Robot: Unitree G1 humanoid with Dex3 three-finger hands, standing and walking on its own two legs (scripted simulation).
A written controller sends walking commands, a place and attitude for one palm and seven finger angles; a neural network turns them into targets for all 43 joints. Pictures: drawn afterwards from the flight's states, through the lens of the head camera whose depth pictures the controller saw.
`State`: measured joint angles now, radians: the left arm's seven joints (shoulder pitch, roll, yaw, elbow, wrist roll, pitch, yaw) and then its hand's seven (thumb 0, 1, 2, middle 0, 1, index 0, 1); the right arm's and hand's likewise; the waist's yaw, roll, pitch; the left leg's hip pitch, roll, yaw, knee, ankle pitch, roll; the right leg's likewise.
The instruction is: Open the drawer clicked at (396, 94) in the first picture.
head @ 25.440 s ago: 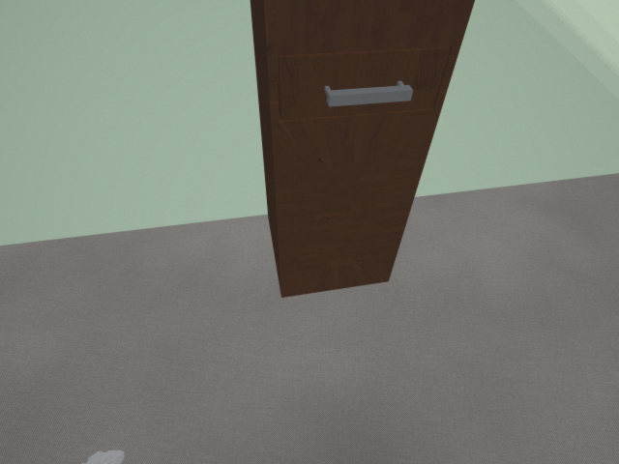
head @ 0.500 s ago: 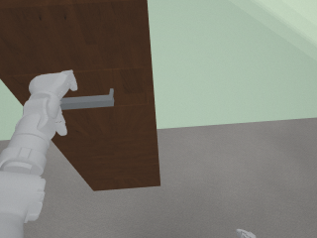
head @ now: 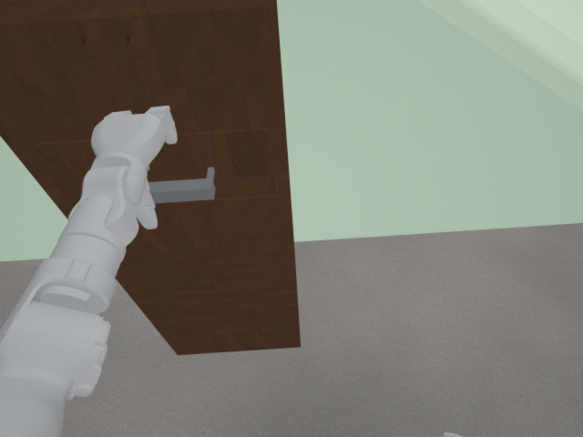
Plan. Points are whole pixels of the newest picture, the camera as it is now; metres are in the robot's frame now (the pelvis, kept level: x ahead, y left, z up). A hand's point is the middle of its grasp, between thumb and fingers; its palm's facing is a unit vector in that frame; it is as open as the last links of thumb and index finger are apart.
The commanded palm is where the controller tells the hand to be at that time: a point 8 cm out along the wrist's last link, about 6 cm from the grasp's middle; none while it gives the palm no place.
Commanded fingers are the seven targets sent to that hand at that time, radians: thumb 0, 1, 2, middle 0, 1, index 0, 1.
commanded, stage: lift the fingers back up to retry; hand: left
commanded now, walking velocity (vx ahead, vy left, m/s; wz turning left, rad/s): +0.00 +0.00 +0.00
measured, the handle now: (158, 184) +0.50 +0.24 +0.07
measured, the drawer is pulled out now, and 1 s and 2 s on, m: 0.00 0.00 0.00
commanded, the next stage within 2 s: re-aim the fingers above the handle in 0.36 s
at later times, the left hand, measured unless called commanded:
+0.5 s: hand (135, 176) +0.45 +0.24 +0.14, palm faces +0.02 -0.01 -1.00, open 13.8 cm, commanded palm +0.42 +0.24 +0.19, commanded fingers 0.00 -0.50 0.30 -0.30 -1.20 -0.30 -1.20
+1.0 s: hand (131, 177) +0.44 +0.24 +0.14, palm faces +0.04 -0.01 -1.00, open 13.8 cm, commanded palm +0.42 +0.23 +0.19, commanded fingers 0.00 -0.50 0.30 -0.30 -1.20 -0.30 -1.20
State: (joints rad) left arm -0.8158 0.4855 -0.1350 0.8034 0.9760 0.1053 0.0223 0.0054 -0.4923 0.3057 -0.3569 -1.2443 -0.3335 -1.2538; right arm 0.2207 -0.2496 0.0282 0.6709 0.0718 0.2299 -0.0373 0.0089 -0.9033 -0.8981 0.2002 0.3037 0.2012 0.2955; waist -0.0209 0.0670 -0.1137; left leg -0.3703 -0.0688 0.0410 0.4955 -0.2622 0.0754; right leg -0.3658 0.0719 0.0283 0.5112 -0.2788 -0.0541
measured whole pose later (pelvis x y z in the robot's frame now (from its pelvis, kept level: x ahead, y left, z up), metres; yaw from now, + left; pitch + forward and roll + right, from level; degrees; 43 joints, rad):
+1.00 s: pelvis +0.01 +0.00 +0.00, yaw +2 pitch +8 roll +0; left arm -0.73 0.52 -0.14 0.65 0.94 0.04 0.00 0.00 -0.49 0.31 -0.32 -1.20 -0.32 -1.20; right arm 0.23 -0.27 -0.02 0.67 0.06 0.21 -0.02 0.01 -0.90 -0.90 0.20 0.30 0.20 0.30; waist 0.01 0.07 -0.10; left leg -0.39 -0.08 0.01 0.53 -0.28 0.08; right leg -0.37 0.06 0.00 0.53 -0.30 -0.05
